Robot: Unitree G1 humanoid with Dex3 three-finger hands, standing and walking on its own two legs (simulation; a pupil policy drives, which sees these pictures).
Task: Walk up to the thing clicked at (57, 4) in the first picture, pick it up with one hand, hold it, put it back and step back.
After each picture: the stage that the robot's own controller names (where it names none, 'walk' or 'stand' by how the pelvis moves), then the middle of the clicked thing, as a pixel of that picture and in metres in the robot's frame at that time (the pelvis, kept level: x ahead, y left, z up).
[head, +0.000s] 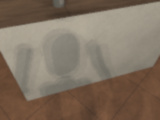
stand; out of the picture +0.96 +0.17 +0.12
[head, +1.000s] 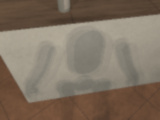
rise first; out of the picture +0.87 +0.16 +0.13
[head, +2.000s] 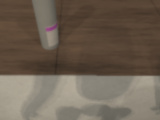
walk; (46, 17) +0.52 +0.16 +0.15
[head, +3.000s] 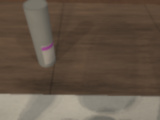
stand; (42, 37) +0.47 +0.17 +0.12
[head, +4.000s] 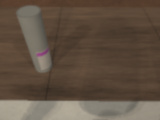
stand; (37, 43) +0.46 +0.18 +0.12
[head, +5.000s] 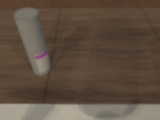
stand; (35, 45) +0.44 +0.19 +0.12
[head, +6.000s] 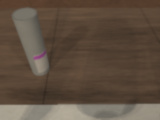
stand; (34, 46) +0.44 +0.19 +0.12
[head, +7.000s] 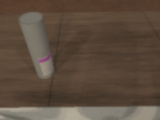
rise first; (39, 49) +0.43 +0.19 +0.12
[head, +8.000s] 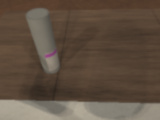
go down; (45, 44) +0.45 +0.18 +0.12
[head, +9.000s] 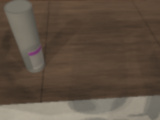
go down; (28, 41) +0.45 +0.17 +0.13
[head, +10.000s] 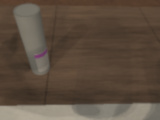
go down; (35, 44) +0.44 +0.17 +0.13
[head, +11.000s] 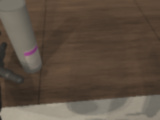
close in; (23, 41) +0.44 +0.18 +0.14
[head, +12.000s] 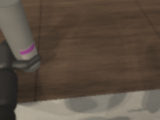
lift; (20, 38) +0.43 +0.18 +0.15
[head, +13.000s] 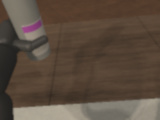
lift; (24, 14) +0.35 +0.14 +0.34
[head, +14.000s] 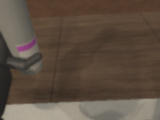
hold; (18, 32) +0.33 +0.17 +0.29
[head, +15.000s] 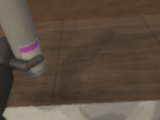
hold; (21, 34) +0.33 +0.16 +0.29
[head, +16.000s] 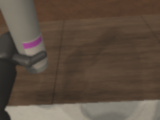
crouch; (25, 29) +0.34 +0.15 +0.29
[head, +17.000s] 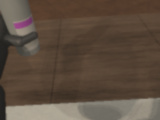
crouch; (16, 11) +0.39 +0.18 +0.32
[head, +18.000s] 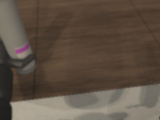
lower; (15, 38) +0.44 +0.19 +0.14
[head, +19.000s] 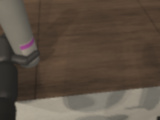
lower; (19, 33) +0.44 +0.18 +0.16
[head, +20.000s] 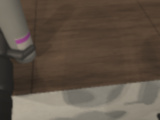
lower; (15, 27) +0.46 +0.18 +0.16
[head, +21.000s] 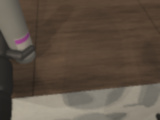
lower; (14, 28) +0.46 +0.19 +0.16
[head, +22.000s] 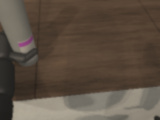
loosen; (18, 31) +0.45 +0.18 +0.16
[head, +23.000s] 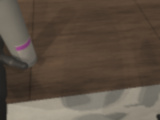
withdraw; (15, 34) +0.44 +0.18 +0.16
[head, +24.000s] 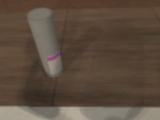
sink last; (48, 47) +0.43 +0.16 +0.14
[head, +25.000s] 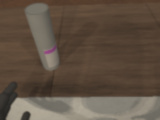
stand; (45, 41) +0.46 +0.17 +0.13
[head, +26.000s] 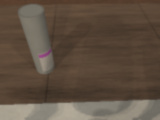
stand; (39, 44) +0.44 +0.17 +0.12
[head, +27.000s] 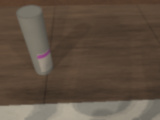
stand; (38, 44) +0.44 +0.17 +0.12
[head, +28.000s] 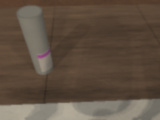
stand; (38, 44) +0.44 +0.17 +0.12
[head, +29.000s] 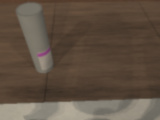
stand; (38, 42) +0.44 +0.17 +0.12
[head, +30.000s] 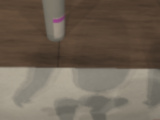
walk; (54, 8) +0.54 +0.12 +0.14
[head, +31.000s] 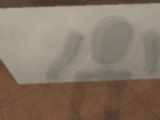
walk; out of the picture +0.90 +0.20 +0.15
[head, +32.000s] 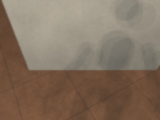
walk; out of the picture +1.18 +0.13 +0.14
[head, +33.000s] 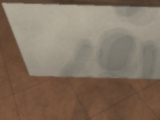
stand; out of the picture +1.10 +0.11 +0.12
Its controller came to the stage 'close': yes
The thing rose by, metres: 0.22
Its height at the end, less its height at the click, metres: +0.00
